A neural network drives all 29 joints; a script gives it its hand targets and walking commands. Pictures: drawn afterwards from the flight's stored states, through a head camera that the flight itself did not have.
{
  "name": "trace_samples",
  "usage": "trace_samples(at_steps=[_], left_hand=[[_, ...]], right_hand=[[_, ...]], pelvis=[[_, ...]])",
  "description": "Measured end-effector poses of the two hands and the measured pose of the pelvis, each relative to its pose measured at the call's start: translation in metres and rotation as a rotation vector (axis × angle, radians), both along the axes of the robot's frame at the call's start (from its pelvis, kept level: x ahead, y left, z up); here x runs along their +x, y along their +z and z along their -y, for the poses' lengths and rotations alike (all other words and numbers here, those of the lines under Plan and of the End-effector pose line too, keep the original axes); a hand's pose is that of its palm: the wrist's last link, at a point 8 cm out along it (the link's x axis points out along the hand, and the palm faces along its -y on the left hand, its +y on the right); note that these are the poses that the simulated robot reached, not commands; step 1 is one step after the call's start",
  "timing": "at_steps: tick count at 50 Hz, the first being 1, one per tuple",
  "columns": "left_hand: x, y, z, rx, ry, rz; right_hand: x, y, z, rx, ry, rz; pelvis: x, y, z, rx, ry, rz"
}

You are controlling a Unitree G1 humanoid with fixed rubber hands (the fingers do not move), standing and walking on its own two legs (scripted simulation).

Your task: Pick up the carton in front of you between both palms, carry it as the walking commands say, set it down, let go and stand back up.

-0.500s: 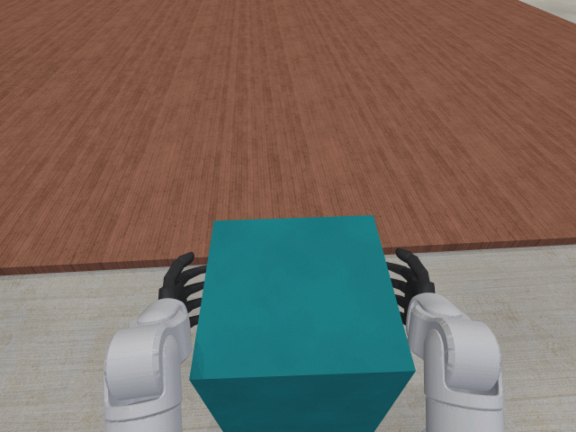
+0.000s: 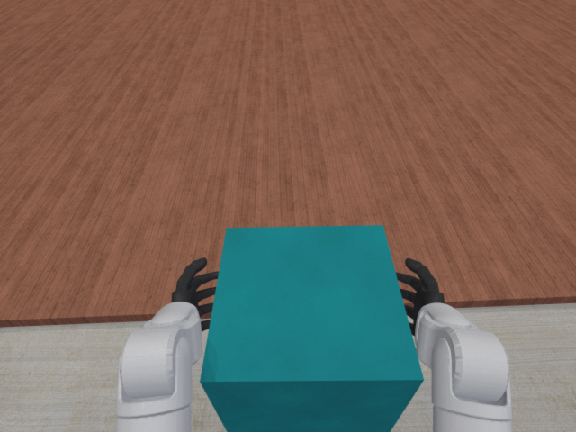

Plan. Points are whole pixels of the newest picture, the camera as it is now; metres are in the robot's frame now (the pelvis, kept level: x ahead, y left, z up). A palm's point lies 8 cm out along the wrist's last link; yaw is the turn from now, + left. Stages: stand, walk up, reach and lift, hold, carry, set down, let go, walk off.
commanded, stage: carry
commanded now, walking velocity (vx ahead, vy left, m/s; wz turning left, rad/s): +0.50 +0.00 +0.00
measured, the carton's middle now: (306, 340) +0.27 +0.00 +0.01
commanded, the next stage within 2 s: none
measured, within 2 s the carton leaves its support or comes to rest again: neither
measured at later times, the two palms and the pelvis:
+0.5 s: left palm (212, 100) +0.69 +0.17 +0.15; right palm (371, 97) +0.67 -0.13 +0.16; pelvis +0.32 +0.04 -0.01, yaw -2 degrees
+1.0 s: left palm (239, 35) +1.05 +0.15 +0.15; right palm (352, 31) +1.06 -0.15 +0.15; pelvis +0.65 +0.00 +0.04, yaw -1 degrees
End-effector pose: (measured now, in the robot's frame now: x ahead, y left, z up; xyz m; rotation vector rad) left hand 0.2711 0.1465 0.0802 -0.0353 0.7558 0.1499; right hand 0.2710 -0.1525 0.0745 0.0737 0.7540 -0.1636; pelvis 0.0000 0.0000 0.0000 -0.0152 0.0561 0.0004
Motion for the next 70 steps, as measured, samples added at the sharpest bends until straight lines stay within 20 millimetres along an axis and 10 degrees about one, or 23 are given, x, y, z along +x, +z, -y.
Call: trace_samples(at_steps=[12, 22, 38, 48, 56, 61, 70], left_hand=[[0.151, 0.048, 0.004, -0.003, 0.019, 0.091], [0.356, 0.073, -0.015, 0.010, -0.084, 0.237], [0.618, 0.096, -0.022, -0.030, -0.064, 0.059], [0.763, 0.074, 0.000, -0.003, -0.031, 0.021], [0.839, 0.091, -0.041, -0.032, 0.143, 0.107], [0.929, 0.128, -0.060, -0.034, 0.142, 0.208], [1.092, 0.146, -0.009, -0.017, -0.095, 0.068]], right_hand=[[0.155, 0.046, 0.004, 0.006, 0.011, 0.092], [0.343, 0.086, -0.015, -0.095, -0.008, 0.233], [0.600, 0.106, -0.023, -0.068, -0.034, 0.057], [0.754, 0.075, 0.000, -0.011, -0.028, 0.020], [0.882, 0.105, -0.043, 0.033, 0.081, 0.108], [0.967, 0.138, -0.062, 0.015, 0.095, 0.212], [1.062, 0.149, -0.011, -0.063, -0.053, 0.072]], pelvis=[[0.146, 0.030, 0.006, 0.045, -0.009, -0.023], [0.295, -0.011, -0.028, 0.014, -0.043, 0.018], [0.476, 0.018, -0.036, -0.005, -0.025, -0.049], [0.624, 0.025, -0.008, -0.071, -0.012, -0.055], [0.729, 0.061, 0.003, -0.002, -0.014, -0.066], [0.820, 0.053, -0.014, 0.002, -0.016, -0.046], [0.951, 0.063, -0.038, -0.011, -0.031, -0.037]])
